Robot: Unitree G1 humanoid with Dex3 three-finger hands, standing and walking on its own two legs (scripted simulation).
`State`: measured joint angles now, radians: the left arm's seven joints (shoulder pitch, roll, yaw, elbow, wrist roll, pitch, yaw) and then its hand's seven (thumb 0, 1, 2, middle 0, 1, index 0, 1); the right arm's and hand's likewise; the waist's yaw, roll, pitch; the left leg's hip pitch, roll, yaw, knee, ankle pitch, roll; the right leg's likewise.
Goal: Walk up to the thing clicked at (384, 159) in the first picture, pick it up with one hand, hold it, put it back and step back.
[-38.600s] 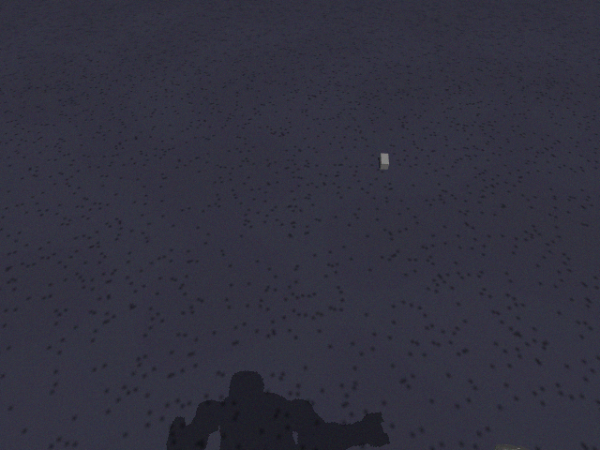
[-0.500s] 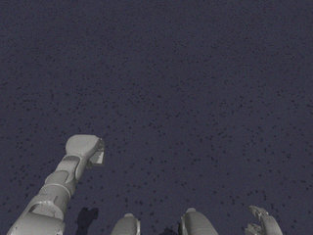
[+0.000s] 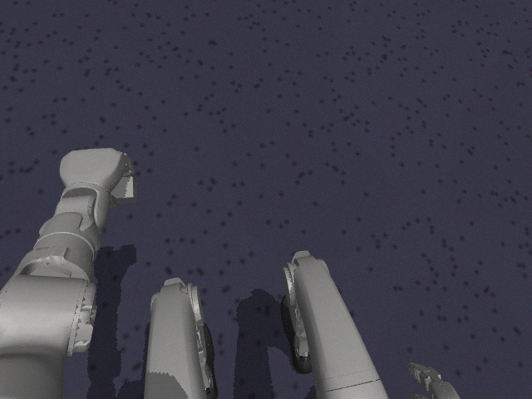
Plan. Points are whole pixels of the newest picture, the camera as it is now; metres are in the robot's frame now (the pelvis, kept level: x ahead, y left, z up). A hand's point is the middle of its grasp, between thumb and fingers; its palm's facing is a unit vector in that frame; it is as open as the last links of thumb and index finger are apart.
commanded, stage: crouch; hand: left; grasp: from above
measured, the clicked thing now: (111, 191) +0.47 +0.21 -0.18
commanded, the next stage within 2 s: lower in 1.22 s
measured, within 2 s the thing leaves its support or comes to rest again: neither
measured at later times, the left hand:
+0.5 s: hand (125, 192) +0.50 +0.21 -0.27, palm faces -0.44 +0.00 -0.90, open 6.8 cm
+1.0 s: hand (133, 191) +0.53 +0.21 -0.34, palm faces -0.45 +0.01 -0.89, open 6.8 cm
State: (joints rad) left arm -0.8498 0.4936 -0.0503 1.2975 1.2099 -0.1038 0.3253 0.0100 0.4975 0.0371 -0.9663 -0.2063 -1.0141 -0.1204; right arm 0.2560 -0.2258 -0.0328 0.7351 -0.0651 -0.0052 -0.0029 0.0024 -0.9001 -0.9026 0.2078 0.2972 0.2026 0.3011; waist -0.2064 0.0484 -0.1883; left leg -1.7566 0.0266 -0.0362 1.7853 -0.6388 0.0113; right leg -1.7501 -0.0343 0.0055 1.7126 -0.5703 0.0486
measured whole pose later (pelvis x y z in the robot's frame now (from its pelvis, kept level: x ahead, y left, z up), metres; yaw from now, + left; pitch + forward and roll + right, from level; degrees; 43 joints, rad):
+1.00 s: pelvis -0.02 -0.01 -0.18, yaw -4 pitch +35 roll -9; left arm -1.18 0.81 0.04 1.53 1.32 -0.19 0.32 0.01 0.52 0.00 -0.97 -0.18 -1.02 -0.09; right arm 0.22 -0.27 0.12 0.70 -0.15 -0.03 0.13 0.00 -0.91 -0.90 0.21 0.30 0.20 0.30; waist -0.36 0.00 0.00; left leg -2.30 0.00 -0.14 2.37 -0.70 -0.01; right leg -2.25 -0.02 -0.04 2.24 -0.61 0.06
